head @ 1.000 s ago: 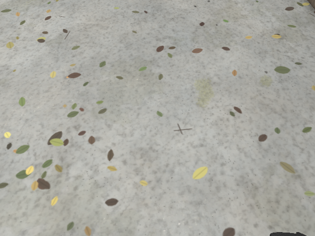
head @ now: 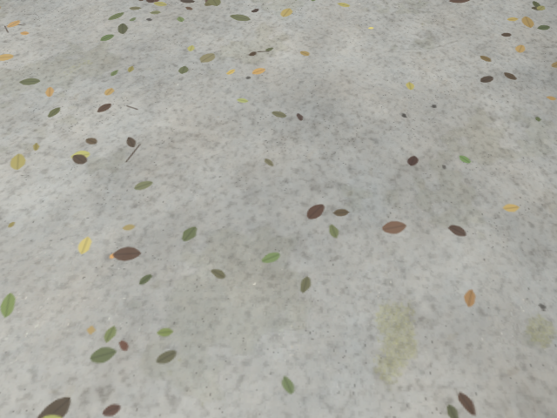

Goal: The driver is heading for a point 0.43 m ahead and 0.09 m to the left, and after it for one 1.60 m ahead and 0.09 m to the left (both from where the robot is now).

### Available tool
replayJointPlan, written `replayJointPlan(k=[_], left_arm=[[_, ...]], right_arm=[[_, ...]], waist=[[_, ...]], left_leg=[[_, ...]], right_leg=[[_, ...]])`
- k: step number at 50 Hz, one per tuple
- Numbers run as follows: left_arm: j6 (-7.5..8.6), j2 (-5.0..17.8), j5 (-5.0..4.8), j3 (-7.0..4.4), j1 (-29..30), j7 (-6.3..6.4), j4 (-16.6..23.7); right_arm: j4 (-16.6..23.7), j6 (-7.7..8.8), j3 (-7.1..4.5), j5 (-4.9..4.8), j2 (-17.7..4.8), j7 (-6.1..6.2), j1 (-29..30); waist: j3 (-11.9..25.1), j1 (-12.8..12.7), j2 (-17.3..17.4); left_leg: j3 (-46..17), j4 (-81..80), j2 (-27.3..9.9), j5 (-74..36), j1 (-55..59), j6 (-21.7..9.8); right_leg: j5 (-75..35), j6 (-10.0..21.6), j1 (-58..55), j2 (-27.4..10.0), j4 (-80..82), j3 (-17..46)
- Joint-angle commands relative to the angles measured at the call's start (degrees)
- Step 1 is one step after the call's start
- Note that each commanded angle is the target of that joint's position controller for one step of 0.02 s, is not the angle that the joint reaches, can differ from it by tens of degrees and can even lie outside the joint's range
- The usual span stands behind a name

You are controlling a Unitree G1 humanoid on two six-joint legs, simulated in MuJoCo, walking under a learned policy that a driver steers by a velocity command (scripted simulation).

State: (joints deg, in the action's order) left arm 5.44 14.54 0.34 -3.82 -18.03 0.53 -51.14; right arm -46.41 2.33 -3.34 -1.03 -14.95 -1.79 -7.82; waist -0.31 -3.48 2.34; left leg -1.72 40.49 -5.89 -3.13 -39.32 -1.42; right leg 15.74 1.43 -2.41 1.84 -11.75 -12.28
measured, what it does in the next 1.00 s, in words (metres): walks ahead: left foot, then right foot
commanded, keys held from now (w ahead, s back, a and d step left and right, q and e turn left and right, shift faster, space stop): w+q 0.30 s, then w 0.30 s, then w+e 0.40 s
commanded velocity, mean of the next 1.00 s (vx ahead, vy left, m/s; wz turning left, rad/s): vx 0.50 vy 0.00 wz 0.16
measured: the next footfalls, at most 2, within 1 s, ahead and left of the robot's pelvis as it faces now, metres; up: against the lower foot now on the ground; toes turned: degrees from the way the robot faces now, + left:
left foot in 0.14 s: +0.24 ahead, +0.13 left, +0.00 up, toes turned +7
right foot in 0.64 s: +0.57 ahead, -0.01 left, +0.00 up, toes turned +16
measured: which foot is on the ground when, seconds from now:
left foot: up 0.00-0.12, down 0.14-0.66, up 0.68-1.00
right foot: down 0.00-0.12, up 0.14-0.62, down 0.64-1.00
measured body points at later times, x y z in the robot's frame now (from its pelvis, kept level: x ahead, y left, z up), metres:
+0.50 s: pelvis +0.28 +0.06 +0.00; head +0.31 +0.08 +0.45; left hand +0.43 +0.35 -0.09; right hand +0.41 -0.20 -0.10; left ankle +0.20 +0.12 -0.74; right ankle +0.50 -0.07 -0.69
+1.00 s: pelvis +0.56 +0.08 +0.01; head +0.60 +0.08 +0.45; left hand +0.54 +0.36 -0.11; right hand +0.82 -0.12 -0.07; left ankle +0.70 +0.27 -0.70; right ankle +0.53 -0.02 -0.74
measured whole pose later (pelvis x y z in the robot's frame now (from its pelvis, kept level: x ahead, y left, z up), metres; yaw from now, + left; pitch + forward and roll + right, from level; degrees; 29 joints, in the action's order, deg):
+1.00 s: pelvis +0.56 +0.08 +0.01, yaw +8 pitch +3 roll +0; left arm 3.3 15.5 -1.5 -3.4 -21.4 0.0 -46.2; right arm -38.1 5.3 -2.5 0.0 -15.3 -0.3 -4.0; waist -0.9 -5.4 1.6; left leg -5.7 33.3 -2.7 0.9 -34.2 2.6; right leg 14.0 3.4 7.9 4.9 -19.8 6.7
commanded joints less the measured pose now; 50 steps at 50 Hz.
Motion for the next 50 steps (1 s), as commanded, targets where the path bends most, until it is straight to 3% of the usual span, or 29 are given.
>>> replayJointPlan(k=[1, 4, 5, 6, 7, 8, 9, 10, 11, 12, 13, 16, 18, 21, 23, 26, 29, 30, 31, 32, 33, 34, 35, 36, 37, 39, 41, 46, 50], left_arm=[[-0.67, 10.00, -0.78, -2.48, -1.31, 0.49, 1.77], [-1.92, 12.12, -1.32, -3.10, 0.68, 1.03, 2.35], [-2.41, 12.82, -1.40, -3.26, 1.44, 1.28, 2.62], [-2.75, 12.91, -1.64, -3.13, 2.56, 1.47, 2.93], [-2.27, 11.40, -0.81, -2.44, 2.12, 1.58, 3.97], [-0.47, 2.29, 1.02, 0.26, -3.04, 0.54, 6.94], [2.14, 6.30, -1.21, -0.05, 2.21, -0.46, 7.89], [3.33, 8.57, -3.14, -0.67, 7.45, -0.98, 9.58], [3.87, 8.20, -2.46, -0.43, 8.24, -0.77, 9.62], [3.77, 8.53, -0.89, -0.85, 8.40, -0.33, 9.10], [3.03, 9.23, -0.27, -1.37, 7.33, -0.27, 8.93], [0.95, 7.28, 0.34, -1.20, 6.25, -0.22, 9.52], [0.49, 5.75, 0.54, -0.54, 9.53, -0.17, 10.57], [0.80, 4.06, 0.25, 0.35, 15.30, -0.84, 11.70], [1.09, 4.27, -0.41, 0.49, 18.68, -1.37, 12.60], [1.60, 5.84, -0.71, 0.17, 21.81, -2.07, 14.14], [2.17, 7.20, -0.67, -0.33, 20.12, -2.61, 14.43], [2.34, 7.97, -0.63, -0.79, 16.85, -2.57, 13.69], [2.41, 9.68, -0.44, -1.72, 10.26, -2.38, 11.69], [2.42, 12.43, 0.18, -2.46, 1.03, -2.18, 10.04], [1.85, 17.29, 0.52, -3.87, -5.93, -2.24, 8.54], [1.41, 13.73, -1.25, -2.93, -7.36, -2.80, 7.38], [1.00, 10.55, -1.94, -1.90, -3.44, -2.65, 8.34], [0.43, 9.41, -1.14, -1.43, 0.18, -2.43, 9.53], [0.03, 8.62, -0.60, -1.05, 2.59, -2.43, 9.97], [-0.04, 7.55, -0.15, -0.56, 4.50, -2.20, 10.67], [0.03, 8.42, -0.66, -0.90, 4.19, -1.76, 10.57], [-0.77, 11.15, -1.66, -2.07, 0.48, -0.37, 9.26], [-1.91, 11.02, -2.20, -2.20, -3.68, 0.04, 8.30]], right_arm=[[7.21, 0.79, -0.10, -0.09, -2.28, -1.19, 8.52], [8.60, 0.51, -1.21, -0.23, -4.36, -1.91, 5.76], [7.85, 0.37, -2.19, -0.37, -6.04, -1.87, 0.89], [5.86, 0.36, -3.87, -0.50, -8.88, -1.41, -7.71], [3.85, -0.16, -5.95, -0.38, -13.93, -0.14, -16.78], [4.11, 0.13, -6.57, -0.58, -19.49, 0.30, -15.29], [5.57, 0.80, -5.27, 0.07, -15.55, 0.09, -17.78], [5.19, 1.34, -4.42, 0.39, -12.19, 0.05, -15.99], [5.79, 1.62, -3.84, -0.08, -10.19, 0.09, -12.23], [6.85, 1.61, -3.29, 0.04, -8.41, 0.15, -7.93], [8.08, 1.61, -2.69, 0.65, -6.95, 0.37, -5.47], [8.62, 1.87, -2.93, 0.56, -8.29, 1.13, -5.17], [7.97, 1.95, -3.13, 0.47, -9.23, 1.89, -6.87], [6.75, 1.74, -2.90, 0.21, -8.91, 2.29, -9.54], [5.76, 1.74, -2.84, 0.18, -9.25, 2.19, -11.85], [4.45, 1.53, -2.82, -0.03, -9.42, 2.09, -14.13], [3.77, 0.89, -3.06, 0.17, -10.05, 2.39, -14.46], [3.95, 0.66, -3.07, 0.15, -10.20, 2.45, -13.41], [4.32, 0.52, -2.72, 0.36, -9.51, 2.48, -12.23], [5.53, 0.56, -1.82, 1.07, -7.68, 2.58, -11.59], [6.02, 1.58, -0.74, 0.55, -4.13, 2.51, -19.16], [6.08, 2.47, -0.52, 0.63, -5.32, 2.19, -18.24], [7.33, 3.03, -1.36, -0.31, -8.93, 1.77, -12.31], [8.45, 3.46, -1.13, -0.27, -8.74, 1.65, -7.51], [9.11, 3.74, -1.21, 0.74, -8.21, 1.63, -5.18], [9.17, 3.59, -1.45, 1.65, -7.03, 1.75, -6.64], [9.30, 3.19, -1.16, 1.82, -5.70, 2.00, -7.12], [11.61, 3.47, -0.04, 1.48, -3.55, 1.92, 2.98], [13.27, 4.29, -0.44, 0.49, -4.91, 1.17, 8.49]], waist=[[-5.22, -1.28, -4.55], [-1.65, 1.99, -7.36], [1.39, 4.94, -8.22], [5.86, 9.83, -7.26], [11.21, 13.55, -1.74], [15.08, 6.15, 12.51], [22.05, 10.22, 6.82], [14.45, 10.95, 4.25], [9.45, 8.43, -0.23], [6.08, 5.91, -2.13], [4.84, 3.83, -1.66], [3.22, 1.94, -1.09], [1.83, 3.04, -0.38], [1.07, 6.00, 1.32], [0.24, 7.86, 2.07], [-1.22, 8.89, 2.36], [-1.27, 7.29, 3.91], [0.09, 5.18, 4.45], [4.31, 1.86, 3.68], [12.33, -1.88, 0.69], [20.92, -0.72, -13.61], [21.07, -1.44, -18.68], [11.70, -1.92, -12.91], [6.29, -1.36, -7.28], [1.89, 0.18, -4.24], [1.22, 3.20, -6.07], [1.82, 4.04, -7.27], [0.38, 0.96, -6.79], [0.27, -0.83, -7.28]], left_leg=[[2.78, -3.42, 0.47, 3.61, -3.93, -1.42], [7.48, -4.12, 4.78, 12.22, 4.10, -4.35], [8.95, -4.26, 7.20, 14.48, 10.82, -5.72], [9.19, -8.28, 9.67, 11.23, 23.27, -7.75], [-1.55, -10.22, 4.13, 10.28, 41.01, -11.06], [-33.73, -14.76, -10.19, 16.22, 59.14, -21.43], [-46.06, -22.37, -13.69, 20.83, 63.32, -23.76], [-37.20, -23.07, -11.90, 17.04, 58.97, -20.67], [-29.57, -22.91, -9.20, 12.40, 50.34, -18.35], [-24.46, -23.63, -7.05, 6.97, 41.67, -16.84], [-21.44, -25.06, -5.54, 2.62, 35.95, -16.39], [-16.58, -27.60, -3.98, -4.12, 28.28, -16.69], [-12.57, -28.46, -2.38, -5.92, 26.22, -15.40], [-8.14, -27.98, 0.55, -1.88, 25.23, -12.06], [-9.21, -28.00, -0.48, 3.07, 26.38, -11.49], [-12.43, -24.99, -3.62, 3.84, 33.00, -11.21], [-14.92, -21.27, -6.20, -2.22, 38.58, -9.91], [-14.23, -18.02, -5.42, -9.40, 38.99, -9.04], [-11.18, -10.75, -2.67, -18.02, 38.68, -7.67], [-7.77, 2.83, 0.36, -13.51, 31.77, -5.60], [-2.45, 25.00, 8.97, 7.92, 10.66, -0.46], [-5.37, 31.99, 10.35, 35.09, -0.89, 0.28], [-6.15, 35.53, 6.51, 32.20, -6.73, -0.19], [-4.53, 33.83, 4.24, 27.60, -6.61, -0.61], [-3.70, 29.10, 2.69, 24.56, -5.15, -0.55], [-3.43, 22.12, 0.90, 21.44, 1.05, 0.27], [-1.98, 16.52, 1.16, 20.22, 3.42, 1.78], [-1.18, -2.91, 3.85, 3.91, 8.96, 4.17], [-2.25, -10.41, 5.97, 1.90, 12.18, 4.25]], right_leg=[[-25.38, 7.24, -2.45, -18.44, 1.22, 3.29], [-49.36, 5.29, -5.04, -18.89, -8.16, 0.89], [-57.53, 4.51, -4.44, -18.31, -15.49, 0.09], [-57.49, 2.80, -0.35, -16.23, -26.97, -1.31], [-40.91, 0.09, 13.45, -13.77, -44.19, -1.42], [14.90, -3.33, 39.69, -1.32, -63.76, 4.07], [18.58, -2.33, 46.71, -0.22, -70.25, 17.19], [13.34, -0.91, 51.42, -3.20, -69.18, 17.89], [8.20, -0.14, 49.59, -5.87, -63.95, 17.52], [5.56, -0.50, 45.52, -7.55, -58.88, 17.16], [3.87, -0.89, 41.28, -8.67, -56.27, 17.47], [0.72, -3.37, 37.98, -8.79, -48.91, 15.87], [-6.38, -4.64, 38.23, -8.38, -41.10, 14.68], [-19.64, -4.48, 34.30, -6.35, -27.56, 13.56], [-23.94, -4.03, 32.97, -5.15, -22.92, 13.25], [-20.58, -2.15, 35.94, -4.75, -18.86, 14.10], [-13.45, 0.42, 34.79, -3.89, -16.51, 13.60], [-12.25, 1.61, 30.15, -2.67, -15.06, 12.28], [-13.94, 3.43, 21.41, -1.74, -14.26, 11.06], [-17.76, 7.28, 6.39, -8.20, -17.21, 17.84], [-9.83, 17.09, -15.38, -20.02, -15.12, 41.59], [2.08, 18.94, -19.07, -22.75, -6.19, 56.89], [8.85, 16.09, -12.85, -21.24, -5.19, 51.82], [6.89, 14.40, -4.63, -18.87, -4.28, 45.20], [1.79, 13.84, 3.14, -16.71, -2.78, 40.72], [-6.96, 13.34, 10.17, -13.38, -0.67, 36.05], [-12.63, 14.01, 13.18, -11.94, 0.33, 32.20], [-14.28, 11.66, 17.66, -8.82, 0.07, 26.68], [-10.17, 10.63, 14.70, -9.86, -3.63, 30.62]])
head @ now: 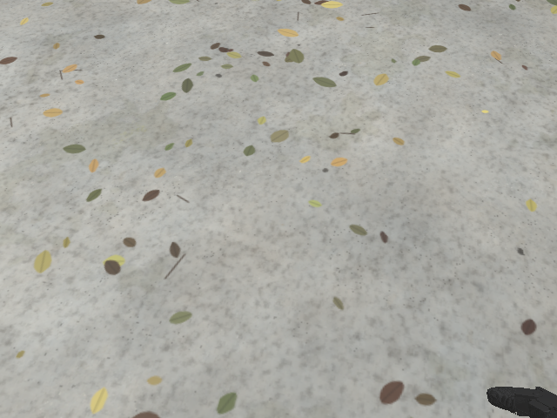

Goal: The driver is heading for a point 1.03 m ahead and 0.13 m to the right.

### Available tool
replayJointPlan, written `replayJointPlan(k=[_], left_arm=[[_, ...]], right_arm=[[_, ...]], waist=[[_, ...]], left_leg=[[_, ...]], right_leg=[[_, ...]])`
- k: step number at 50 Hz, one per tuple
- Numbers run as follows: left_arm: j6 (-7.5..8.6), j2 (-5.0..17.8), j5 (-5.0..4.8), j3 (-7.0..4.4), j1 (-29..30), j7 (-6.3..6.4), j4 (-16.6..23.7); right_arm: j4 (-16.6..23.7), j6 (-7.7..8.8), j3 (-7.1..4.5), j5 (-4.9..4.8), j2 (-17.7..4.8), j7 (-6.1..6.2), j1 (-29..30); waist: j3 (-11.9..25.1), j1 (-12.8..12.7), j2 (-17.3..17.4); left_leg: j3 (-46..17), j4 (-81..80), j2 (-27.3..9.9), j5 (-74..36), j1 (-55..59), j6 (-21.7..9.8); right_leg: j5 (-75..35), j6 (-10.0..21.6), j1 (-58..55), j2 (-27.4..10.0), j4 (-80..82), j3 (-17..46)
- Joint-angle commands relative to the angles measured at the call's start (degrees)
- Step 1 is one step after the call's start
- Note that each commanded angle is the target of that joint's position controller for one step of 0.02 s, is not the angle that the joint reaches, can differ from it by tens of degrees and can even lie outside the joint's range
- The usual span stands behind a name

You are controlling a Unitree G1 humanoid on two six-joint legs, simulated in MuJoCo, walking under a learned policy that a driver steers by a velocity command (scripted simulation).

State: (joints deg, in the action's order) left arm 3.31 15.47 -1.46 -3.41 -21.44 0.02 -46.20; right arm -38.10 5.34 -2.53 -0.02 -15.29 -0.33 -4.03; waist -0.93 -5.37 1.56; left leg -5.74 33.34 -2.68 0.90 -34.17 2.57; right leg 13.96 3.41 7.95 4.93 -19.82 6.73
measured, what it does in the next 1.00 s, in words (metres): walks ahead: left foot, then right foot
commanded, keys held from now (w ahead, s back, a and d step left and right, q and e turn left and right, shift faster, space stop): w+e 0.36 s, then w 0.30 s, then w+q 0.34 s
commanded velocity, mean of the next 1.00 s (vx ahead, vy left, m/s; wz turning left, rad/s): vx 0.50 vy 0.00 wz -0.22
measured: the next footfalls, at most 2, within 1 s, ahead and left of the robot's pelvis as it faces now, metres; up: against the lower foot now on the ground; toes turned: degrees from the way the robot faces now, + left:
left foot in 0.10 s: +0.22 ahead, +0.14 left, +0.00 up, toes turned -8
right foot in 0.60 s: +0.42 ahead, -0.20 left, +0.00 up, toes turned -20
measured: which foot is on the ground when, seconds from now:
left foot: up 0.00-0.08, down 0.10-0.60, up 0.62-1.00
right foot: down 0.00-0.12, up 0.14-0.58, down 0.60-1.00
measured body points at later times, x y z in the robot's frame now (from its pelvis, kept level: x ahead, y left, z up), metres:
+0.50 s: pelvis +0.25 +0.00 -0.01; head +0.28 -0.01 +0.44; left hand +0.53 +0.17 -0.09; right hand +0.18 -0.28 -0.13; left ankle +0.18 +0.15 -0.75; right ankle +0.37 -0.19 -0.70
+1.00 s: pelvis +0.50 -0.12 +0.00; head +0.52 -0.12 +0.45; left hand +0.61 +0.14 -0.12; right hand +0.60 -0.40 -0.11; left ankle +0.71 -0.01 -0.69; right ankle +0.39 -0.18 -0.75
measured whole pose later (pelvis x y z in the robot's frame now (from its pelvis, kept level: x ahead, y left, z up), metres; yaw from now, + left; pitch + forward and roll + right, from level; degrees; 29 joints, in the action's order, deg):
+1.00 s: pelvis +0.50 -0.12 +0.00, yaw -12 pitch +1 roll -2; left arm 5.2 15.4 0.5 -3.7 -18.1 -0.2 -46.2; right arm -45.0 2.7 -3.0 -1.1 -15.9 -1.7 -8.6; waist -0.5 -3.3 2.5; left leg -2.8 40.8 -5.4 -4.7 -39.7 -0.1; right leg 14.7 2.4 -2.0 3.0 -11.3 -8.8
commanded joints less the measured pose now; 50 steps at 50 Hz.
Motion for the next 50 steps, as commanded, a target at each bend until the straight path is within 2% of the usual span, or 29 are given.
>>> replayJointPlan(k=[1, 3, 4, 5, 6, 7, 8, 9, 10, 11, 13, 15, 21, 26, 27, 28, 29, 30, 31, 32, 33, 34, 35, 36, 37, 40, 43, 46, 50], left_arm=[[-0.02, 10.06, -0.38, -2.65, -0.54, 0.66, 3.40], [-0.47, 10.09, -0.20, -2.82, 0.23, 0.83, 3.84], [-0.60, 8.92, -0.07, -2.50, 0.78, 0.83, 4.21], [-0.38, 6.52, 0.35, -1.69, 1.63, 0.68, 5.05], [-0.06, 2.47, 1.71, -0.38, 0.99, 0.65, 6.55], [0.64, 2.21, -0.42, 0.02, -5.41, 0.61, 8.62], [0.49, 8.01, -1.13, -1.25, -3.81, 0.84, 6.84], [0.12, 9.63, -0.67, -1.80, 1.51, 0.66, 7.51], [-0.24, 8.56, -0.24, -1.79, 3.39, 0.59, 7.74], [-0.45, 7.97, 0.21, -1.97, 4.88, 0.39, 8.45], [-1.16, 5.85, -0.28, -1.75, 4.89, -0.24, 9.11], [-1.64, 4.55, -0.03, -1.42, 6.58, -0.44, 10.26], [-0.95, 2.24, 0.42, -0.04, 14.96, -1.84, 12.56], [-0.50, 3.85, 0.32, -0.18, 21.12, -2.89, 15.42], [-0.46, 4.73, 0.52, -0.58, 20.12, -2.94, 15.50], [-0.46, 6.06, 0.82, -1.40, 16.08, -2.82, 14.59], [-0.58, 8.52, 0.92, -2.90, 7.79, -2.47, 11.98], [-0.98, 12.51, 0.89, -4.48, -1.37, -1.62, 9.99], [-0.98, 19.06, 1.13, -5.26, -3.11, -1.15, 9.68], [-0.63, 14.47, 0.82, -3.94, -4.91, -1.33, 10.19], [-0.09, 12.00, 1.13, -3.02, -2.18, -1.54, 9.59], [0.20, 10.27, 1.05, -2.48, 1.23, -1.46, 9.51], [0.41, 8.20, 1.38, -1.89, 4.66, -1.52, 9.52], [0.79, 6.34, 1.95, -1.32, 6.89, -1.61, 9.74], [1.23, 5.92, 2.14, -1.32, 7.91, -1.67, 9.52], [2.83, 6.83, 2.22, -1.84, 8.28, -1.43, 7.61], [3.14, 7.06, 2.55, -2.01, 7.22, -0.68, 5.81], [3.10, 7.81, 2.24, -2.11, 7.01, -0.18, 4.77], [2.13, 9.05, 1.55, -2.62, 3.22, 0.25, 2.11]], right_arm=[[5.19, 1.54, -1.55, -0.65, -5.27, -0.43, 4.92], [4.85, 2.10, -2.21, -0.83, -6.44, -0.55, 2.58], [3.80, 2.29, -2.82, -0.69, -7.28, -0.35, -1.24], [3.01, 2.49, -3.66, 0.09, -9.36, 0.13, -7.41], [2.03, 2.19, -4.61, 0.56, -13.27, 0.72, -16.95], [-0.04, 1.21, -5.29, 0.72, -16.01, 0.17, -19.28], [1.03, 1.04, -4.11, 0.16, -10.38, -0.01, -16.76], [1.22, 0.79, -3.26, 0.05, -7.50, 0.16, -14.93], [1.24, 0.66, -2.72, 0.48, -6.46, 0.04, -12.25], [0.76, 0.54, -2.38, 0.61, -5.29, 0.01, -10.24], [0.03, 0.86, -2.40, 0.73, -5.07, 0.06, -8.90], [-1.03, 1.27, -2.93, 0.45, -6.34, 0.13, -9.07], [-4.28, 0.70, -3.68, -0.04, -9.37, 0.40, -11.19], [-7.59, -0.52, -4.40, -1.90, -12.28, 0.11, -15.04], [-8.02, -0.87, -4.52, -2.11, -12.98, 0.20, -14.95], [-8.38, -1.23, -4.52, -2.28, -13.49, 0.36, -14.47], [-8.68, -1.50, -4.00, -2.11, -12.57, 0.59, -14.83], [-7.81, -1.29, -2.83, -0.75, -10.22, 0.86, -15.37], [-5.37, -0.23, -0.25, 0.67, -2.93, 0.27, -21.26], [-6.56, 1.12, -1.09, -0.92, -7.35, -0.20, -18.27], [-4.73, 1.63, -1.97, -2.84, -10.04, -0.48, -13.03], [-4.43, 1.78, -1.60, -2.65, -9.28, -0.25, -10.83], [-4.82, 1.51, -1.74, -1.57, -9.02, 0.03, -9.93], [-5.43, 0.67, -2.00, -1.31, -8.91, -0.03, -11.28], [-6.10, -0.26, -1.92, -1.51, -7.95, -0.16, -12.97], [-6.25, -2.25, -1.54, -1.47, -5.46, 0.19, -12.28], [-5.46, -2.35, -1.65, -1.25, -5.11, 0.06, -8.74], [-4.34, -1.88, -1.26, -1.12, -4.14, -0.87, -4.27], [-1.19, -1.78, -0.53, -1.09, -2.97, -2.15, 2.33]], waist=[[1.04, 1.39, -6.84], [1.65, 3.50, -8.14], [3.16, 5.66, -8.13], [7.84, 8.87, -6.78], [16.10, 11.90, 2.57], [19.35, 8.14, 21.29], [12.86, 9.38, 11.54], [7.15, 10.28, 6.39], [4.27, 8.94, 2.57], [1.96, 7.83, 3.13], [0.54, 6.29, 5.40], [0.04, 5.99, 4.24], [-1.12, 8.26, 1.61], [-3.19, 8.77, 2.43], [-2.31, 7.53, 3.09], [0.48, 4.58, 3.55], [5.40, 0.42, 2.72], [11.76, -3.36, -0.65], [18.87, 1.32, -16.48], [24.80, -1.99, -11.96], [15.78, -1.96, -10.02], [10.61, -0.18, -7.37], [7.09, 1.76, -5.48], [5.71, 3.98, -6.14], [5.37, 5.31, -6.66], [1.97, 6.38, -5.04], [-0.23, 5.44, -4.14], [-1.86, 3.77, -4.13], [-4.40, 0.81, -3.18]], left_leg=[[1.41, -4.77, 2.96, -0.68, 8.14, -0.13], [1.68, -7.45, 3.10, 2.41, 12.88, -1.57], [2.27, -9.64, 2.78, 2.75, 19.00, -2.95], [-1.04, -8.82, -1.79, 3.72, 29.70, -5.54], [-12.12, -8.04, -13.23, 4.52, 44.39, -9.16], [-37.41, -13.79, -23.27, 18.66, 54.27, -17.46], [-35.66, -16.03, -21.18, 26.72, 49.50, -16.28], [-25.81, -16.10, -18.47, 23.60, 43.80, -14.02], [-19.36, -17.50, -15.78, 16.70, 37.78, -13.02], [-14.97, -18.83, -13.94, 11.88, 33.81, -12.89], [-8.13, -21.70, -12.05, 6.41, 28.68, -12.60], [-3.91, -23.45, -12.41, 1.45, 27.77, -13.62], [7.01, -24.49, -11.04, -4.47, 28.38, -12.64], [8.41, -22.17, -14.04, -8.05, 34.37, -11.43], [9.01, -19.41, -14.27, -15.24, 35.69, -10.88], [10.72, -13.71, -13.43, -24.85, 35.80, -9.79], [13.44, -3.63, -11.21, -30.49, 32.65, -8.17], [14.91, 11.52, -8.83, -18.58, 21.26, -5.67], [13.18, 33.94, 1.09, 25.23, -1.72, -1.64], [1.89, 42.34, 1.97, 33.37, -6.73, -2.00], [1.76, 43.92, -0.64, 29.70, -11.84, -2.79], [2.47, 40.80, -3.24, 24.73, -11.18, -3.43], [2.62, 37.18, -4.91, 21.18, -8.71, -3.35], [1.85, 35.20, -6.23, 18.61, -4.65, -3.37], [1.48, 34.19, -6.50, 17.02, -1.89, -3.17], [0.13, 29.91, -6.09, 11.86, -2.79, -1.98], [-1.49, 21.78, -4.82, 1.76, -6.29, -1.55], [1.39, 11.83, -3.55, -6.83, -4.55, -2.02], [4.15, 4.22, -2.84, -6.62, -6.60, -3.55]], right_leg=[[-7.25, 8.17, 3.14, -13.41, 3.05, 13.35], [-6.84, 6.88, 2.17, -13.53, -0.59, 15.83], [-7.55, 5.57, 3.28, -11.80, -4.00, 15.46], [-7.61, 3.60, 7.13, -8.96, -12.78, 12.92], [6.03, 0.92, 15.86, -4.18, -30.68, 6.03], [21.53, -1.01, 34.04, -0.93, -45.73, 1.04], [17.80, -1.88, 39.03, -5.08, -52.10, 3.01], [12.57, -2.21, 39.89, -6.65, -53.43, 1.81], [8.64, -2.76, 37.62, -8.30, -52.34, 0.83], [6.14, -3.07, 36.80, -9.67, -49.86, 0.75], [3.77, -3.50, 33.45, -11.28, -47.60, -0.47], [1.41, -4.29, 34.24, -11.73, -44.85, -1.07], [-12.63, -3.72, 30.31, -10.68, -25.59, -3.85], [-7.68, -0.46, 26.77, -8.27, -15.49, -6.88], [-5.33, 0.62, 23.91, -7.05, -14.01, -7.99], [-5.39, 1.88, 16.89, -5.05, -11.74, -9.77], [-8.19, 3.45, 4.10, -2.63, -9.48, -11.24], [-11.52, 5.78, -12.85, -8.09, -11.83, -3.43], [-2.59, 15.64, -30.45, -24.28, -6.65, 26.95], [1.55, 17.64, -31.28, -27.29, 0.00, 37.65], [-1.50, 14.98, -25.69, -24.97, 0.42, 28.24], [-6.40, 12.94, -17.89, -22.68, 0.62, 20.13], [-10.79, 11.72, -10.54, -20.88, 2.03, 14.90], [-13.92, 10.94, -5.19, -19.43, 4.05, 11.14], [-13.88, 11.03, -2.05, -19.26, 6.22, 9.29], [-15.02, 11.22, 2.24, -19.44, 11.26, 2.86], [-16.57, 9.29, 0.27, -18.28, 12.78, -3.54], [-17.07, 7.12, -0.66, -17.04, 13.77, -9.36], [-18.77, 6.22, -7.82, -19.25, 12.59, -12.50]])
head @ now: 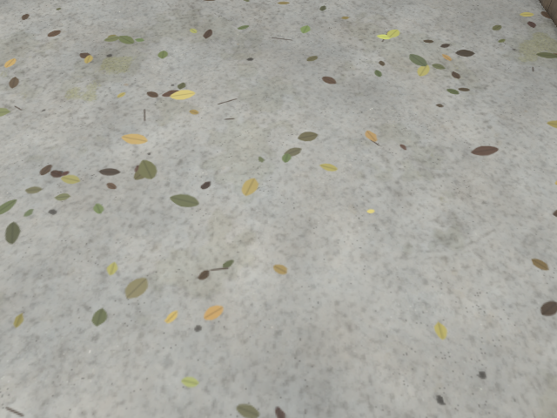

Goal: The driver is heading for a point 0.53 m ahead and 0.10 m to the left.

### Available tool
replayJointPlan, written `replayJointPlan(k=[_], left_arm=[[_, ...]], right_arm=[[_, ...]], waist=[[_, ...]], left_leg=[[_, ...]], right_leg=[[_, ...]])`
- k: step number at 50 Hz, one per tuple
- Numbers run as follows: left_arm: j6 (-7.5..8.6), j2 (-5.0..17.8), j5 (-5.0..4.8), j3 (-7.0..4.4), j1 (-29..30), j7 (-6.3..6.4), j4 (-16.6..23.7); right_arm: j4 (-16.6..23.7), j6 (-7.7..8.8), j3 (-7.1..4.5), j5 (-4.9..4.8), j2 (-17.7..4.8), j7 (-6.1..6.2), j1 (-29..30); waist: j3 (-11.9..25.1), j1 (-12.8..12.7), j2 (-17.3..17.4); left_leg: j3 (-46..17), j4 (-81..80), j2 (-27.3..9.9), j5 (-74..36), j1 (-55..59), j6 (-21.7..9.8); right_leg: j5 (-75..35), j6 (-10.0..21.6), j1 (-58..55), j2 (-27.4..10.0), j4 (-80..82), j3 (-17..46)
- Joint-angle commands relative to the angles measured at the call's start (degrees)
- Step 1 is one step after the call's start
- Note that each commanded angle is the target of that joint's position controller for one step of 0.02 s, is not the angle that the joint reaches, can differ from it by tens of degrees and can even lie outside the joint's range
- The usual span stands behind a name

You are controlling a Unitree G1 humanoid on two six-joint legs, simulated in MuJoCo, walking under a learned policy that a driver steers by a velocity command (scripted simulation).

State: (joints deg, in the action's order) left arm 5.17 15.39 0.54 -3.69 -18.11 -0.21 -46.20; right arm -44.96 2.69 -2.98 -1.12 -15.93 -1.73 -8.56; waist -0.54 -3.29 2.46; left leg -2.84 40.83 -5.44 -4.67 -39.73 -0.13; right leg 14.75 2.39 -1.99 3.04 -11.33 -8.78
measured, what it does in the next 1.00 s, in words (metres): walks ahead, turning left: left foot, then right foot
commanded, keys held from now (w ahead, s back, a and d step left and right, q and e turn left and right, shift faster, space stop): w+q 0.30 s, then w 0.20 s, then no key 0.50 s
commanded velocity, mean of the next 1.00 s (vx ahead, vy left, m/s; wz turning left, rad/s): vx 0.35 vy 0.00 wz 0.27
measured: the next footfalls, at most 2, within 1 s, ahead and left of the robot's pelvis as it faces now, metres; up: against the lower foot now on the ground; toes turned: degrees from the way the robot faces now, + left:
left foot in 0.14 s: +0.26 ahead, +0.13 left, +0.00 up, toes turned +7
right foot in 0.62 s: +0.59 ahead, -0.01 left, +0.00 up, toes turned +16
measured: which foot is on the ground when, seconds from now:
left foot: up 0.00-0.12, down 0.14-0.64, up 0.66-0.94, down 0.96-1.00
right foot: down 0.00-0.14, up 0.16-0.60, down 0.62-1.00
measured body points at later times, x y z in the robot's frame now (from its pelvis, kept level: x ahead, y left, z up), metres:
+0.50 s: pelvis +0.29 +0.06 +0.00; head +0.32 +0.08 +0.45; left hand +0.42 +0.35 -0.09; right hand +0.42 -0.20 -0.10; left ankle +0.22 +0.13 -0.74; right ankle +0.51 -0.07 -0.69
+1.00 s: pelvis +0.47 +0.06 -0.01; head +0.48 +0.07 +0.44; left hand +0.52 +0.33 -0.13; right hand +0.65 -0.16 -0.12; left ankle +0.46 +0.21 -0.74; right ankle +0.55 -0.02 -0.74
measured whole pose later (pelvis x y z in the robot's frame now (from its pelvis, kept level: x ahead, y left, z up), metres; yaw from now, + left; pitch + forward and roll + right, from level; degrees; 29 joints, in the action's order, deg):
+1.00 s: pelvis +0.47 +0.06 -0.01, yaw +17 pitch +0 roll -1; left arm 1.5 12.7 1.1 -0.7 -8.5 -1.3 -48.3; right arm -44.5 -2.2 -2.1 1.2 -14.5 1.9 -12.3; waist -1.6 -0.5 0.5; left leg -3.4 31.2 -2.9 14.3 -17.0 2.2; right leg 10.4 1.9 17.7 2.2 -28.2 -2.2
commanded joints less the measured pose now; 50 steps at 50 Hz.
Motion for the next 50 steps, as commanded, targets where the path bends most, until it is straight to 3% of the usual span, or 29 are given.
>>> replayJointPlan(k=[1, 3, 5, 7, 8, 9, 10, 11, 12, 13, 14, 17, 22, 25, 27, 29, 31, 32, 33, 34, 35, 36, 38, 41, 43, 45, 47, 49, 50], left_arm=[[-0.18, 9.40, -0.70, -2.50, -0.73, 0.54, 1.58], [-1.20, 10.26, -1.19, -2.84, -0.83, 0.82, 0.99], [-2.11, 11.98, -1.36, -3.29, 0.43, 1.48, 1.30], [-2.95, 12.22, -1.51, -3.10, 1.78, 2.21, 1.79], [-2.35, 9.80, -0.33, -2.01, 0.52, 2.39, 2.98], [-0.47, 1.95, 0.95, 0.47, -4.77, 1.18, 5.59], [1.71, 7.05, -1.19, -0.29, 1.69, 0.15, 5.84], [2.81, 8.89, -2.93, -0.74, 6.47, -0.32, 7.62], [3.37, 8.23, -2.17, -0.48, 7.54, -0.05, 7.71], [3.32, 8.59, -0.67, -0.91, 7.93, 0.33, 7.43], [2.65, 8.89, -0.22, -1.28, 6.77, 0.34, 7.31], [0.67, 6.87, 0.17, -0.94, 4.72, 0.39, 6.94], [0.71, 3.77, 0.00, 0.56, 14.27, -0.14, 8.76], [1.23, 4.61, -0.93, 0.49, 18.80, -0.92, 9.97], [1.74, 5.57, -0.24, 0.13, 20.03, -1.43, 10.69], [2.28, 6.50, 0.36, -0.39, 17.63, -1.83, 10.22], [2.75, 8.23, 1.15, -1.30, 9.22, -1.61, 7.79], [3.01, 11.81, 2.21, -1.91, 3.26, -1.36, 7.35], [1.99, 12.92, 2.20, -2.19, -1.35, -1.20, 6.08], [1.08, 9.16, 0.11, -1.39, -3.95, -1.54, 4.94], [0.37, 8.30, -0.64, -1.02, -0.08, -1.48, 5.70], [-0.24, 6.55, -0.21, -0.26, 4.53, -1.21, 6.33], [-0.81, 4.26, 0.50, 0.90, 10.86, -1.12, 6.37], [-1.36, 5.32, 1.14, 0.53, 14.07, -1.12, 5.40], [-1.69, 6.12, 0.68, 0.28, 13.21, -0.83, 4.21], [-2.34, 6.10, 0.18, 0.49, 14.08, -0.65, 3.48], [-2.80, 4.32, 0.07, 1.34, 13.77, -0.81, 2.51], [-2.91, 3.52, 1.00, 1.82, 10.84, -1.08, 1.37], [-3.24, 3.34, 0.71, 1.68, 9.75, -0.76, 1.13]], right_arm=[[6.55, 0.84, -0.07, 0.01, -2.41, -1.10, 7.98], [8.22, 0.81, -0.26, 0.03, -2.96, -1.83, 8.97], [8.78, 0.55, -1.19, 0.05, -4.72, -2.16, 6.01], [5.86, 0.26, -3.96, -0.12, -9.44, -1.47, -8.08], [4.40, -0.34, -5.79, -0.18, -14.79, -0.18, -16.70], [5.05, 0.16, -5.94, -0.45, -18.67, -0.14, -14.68], [5.91, 0.57, -4.69, -0.19, -13.84, -0.24, -16.70], [5.72, 0.97, -4.03, 0.07, -11.36, -0.14, -14.63], [6.28, 1.10, -3.64, -0.13, -10.19, -0.04, -11.11], [7.17, 1.02, -3.16, 0.14, -8.59, 0.12, -7.50], [8.32, 0.99, -2.61, 0.85, -7.32, 0.39, -5.47], [8.48, 1.31, -2.61, 0.82, -7.71, 1.07, -4.59], [5.99, 1.24, -2.62, 0.45, -8.77, 2.08, -8.47], [4.29, 1.14, -2.63, 0.22, -9.42, 1.93, -11.59], [3.24, 0.59, -2.54, 0.31, -9.05, 2.19, -12.64], [2.76, -0.07, -2.56, 0.67, -9.00, 2.59, -12.49], [3.58, -0.40, -2.24, 0.71, -8.28, 2.79, -9.99], [5.07, -0.18, -1.27, 1.78, -5.78, 2.79, -11.14], [3.43, 0.30, -0.08, 1.31, -2.55, 2.56, -20.14], [2.06, 0.22, -0.63, 0.55, -6.18, 2.19, -21.50], [2.99, -0.44, -1.51, -0.26, -9.14, 2.29, -16.05], [4.15, -1.30, -1.46, -0.04, -8.85, 2.64, -10.92], [4.93, -3.15, -1.44, 0.89, -6.88, 3.20, -8.73], [3.13, -4.17, -0.41, 1.24, -2.86, 3.86, -12.09], [2.47, -4.18, -0.38, 1.38, -3.12, 3.95, -11.70], [1.76, -4.52, -0.58, 1.49, -3.52, 3.75, -11.01], [2.11, -4.75, -0.65, 2.55, -3.67, 3.60, -8.66], [4.14, -4.59, -1.16, 2.82, -7.68, 4.11, -5.58], [2.72, -4.41, -1.75, 2.26, -8.69, 4.01, -4.61]], waist=[[-5.07, -1.59, -4.13], [-4.80, -1.10, -4.98], [-1.15, 1.43, -7.42], [6.95, 9.47, -6.95], [12.98, 12.46, 0.46], [18.18, 5.31, 12.45], [21.67, 10.32, 5.71], [13.62, 10.55, 3.49], [8.70, 8.04, -1.50], [5.46, 5.84, -2.48], [4.53, 3.84, -1.49], [3.16, 2.01, -0.32], [0.80, 6.20, 1.41], [-0.58, 8.41, 1.97], [-1.39, 8.42, 1.97], [0.27, 6.91, 3.12], [5.33, 2.04, 2.88], [13.41, 0.70, -2.42], [22.72, 1.22, -16.02], [26.77, 0.07, -15.42], [19.31, -0.59, -10.21], [13.52, 0.25, -6.41], [6.81, 3.84, -6.99], [6.63, 5.86, -10.86], [9.35, 5.26, -10.21], [8.92, 5.60, -9.09], [5.61, 5.60, -7.94], [1.35, 2.97, -2.21], [-0.13, 1.44, 3.84]], left_leg=[[1.95, -4.38, 0.19, 0.99, -1.99, -1.42], [4.08, -5.78, 1.37, 6.74, -1.88, -2.89], [7.85, -5.58, 4.97, 12.98, 4.92, -5.05], [9.09, -9.31, 9.57, 11.81, 25.36, -8.63], [-5.15, -10.19, 0.96, 9.86, 43.50, -12.61], [-38.16, -16.55, -12.14, 19.58, 60.71, -23.52], [-42.96, -22.13, -13.13, 23.70, 63.14, -23.03], [-34.24, -22.99, -11.41, 20.08, 57.49, -20.44], [-27.65, -23.14, -8.86, 14.86, 48.93, -18.50], [-23.12, -24.04, -6.93, 8.98, 41.19, -17.44], [-20.63, -25.53, -5.52, 4.88, 36.20, -17.27], [-14.94, -28.00, -4.07, -2.78, 28.76, -17.66], [-6.68, -28.54, 0.39, 0.29, 25.32, -12.98], [-9.19, -27.96, -2.07, 5.92, 28.86, -12.59], [-10.44, -23.65, -3.39, -1.17, 33.89, -11.58], [-11.53, -18.48, -4.06, -9.11, 37.77, -9.72], [-9.61, -8.48, -0.27, -18.74, 36.94, -6.60], [-8.09, 3.95, 3.57, -7.10, 28.80, -3.82], [-4.50, 25.31, 10.88, 30.09, 12.66, 1.00], [-8.47, 31.82, 10.82, 44.84, 8.03, 1.85], [-8.47, 34.74, 8.31, 41.99, 4.76, 2.41], [-5.86, 32.60, 6.06, 38.79, 4.21, 2.89], [-3.99, 22.30, 2.02, 34.48, 10.21, 3.26], [-0.20, 7.38, 2.84, 31.33, 21.72, 4.21], [0.21, 0.80, 2.81, 23.72, 25.84, 3.89], [1.07, -5.81, 3.18, 16.38, 30.40, 2.93], [0.89, -12.33, 3.16, 12.51, 34.09, 1.16], [-4.60, -16.01, -2.15, 13.57, 32.11, -1.66], [-4.12, -16.93, -0.48, 26.51, 24.35, -2.68]], right_leg=[[-21.09, 6.96, -0.38, -18.03, 2.96, 2.54], [-29.25, 6.03, -4.26, -19.12, -0.79, 1.44], [-49.53, 4.48, -5.91, -19.01, -8.65, -0.42], [-56.54, 1.63, -0.04, -16.05, -28.50, -2.99], [-36.50, -0.94, 14.69, -13.21, -46.71, -3.17], [18.02, -4.27, 39.56, -0.10, -64.78, 4.54], [18.67, -3.05, 45.80, -1.67, -69.16, 15.09], [13.37, -1.86, 49.49, -4.25, -67.34, 14.69], [8.65, -1.40, 47.64, -6.78, -62.17, 14.18], [6.15, -1.93, 44.12, -8.25, -57.36, 13.77], [4.45, -2.40, 40.29, -9.23, -55.47, 14.12], [1.26, -5.01, 37.21, -9.60, -48.80, 12.16], [-19.36, -6.06, 32.94, -7.32, -27.60, 9.96], [-22.99, -5.03, 32.64, -6.14, -21.48, 10.28], [-20.46, -3.33, 34.20, -5.14, -18.00, 10.48], [-17.70, -1.40, 31.72, -4.01, -16.04, 10.32], [-25.78, 1.25, 18.81, -3.13, -12.61, 8.57], [-47.21, 5.31, 2.69, -12.03, -18.04, 16.16], [-58.37, 16.34, -16.26, -25.84, -19.23, 32.82], [-49.21, 17.91, -17.58, -27.50, -16.67, 40.33], [-39.00, 15.37, -11.10, -25.14, -14.38, 35.85], [-33.75, 13.06, -3.49, -22.25, -12.40, 31.02], [-28.30, 10.87, 11.10, -18.13, -8.28, 24.86], [-31.52, 10.40, 19.56, -14.18, -6.23, 17.58], [-28.90, 10.75, 18.36, -14.83, -6.29, 17.20], [-15.39, 9.53, 20.40, -14.30, -5.88, 16.84], [4.35, 5.64, 24.48, -11.57, -5.05, 16.57], [14.41, 0.60, 26.69, -7.00, -7.51, 14.53], [10.25, -0.76, 22.18, -4.29, -9.14, 10.81]])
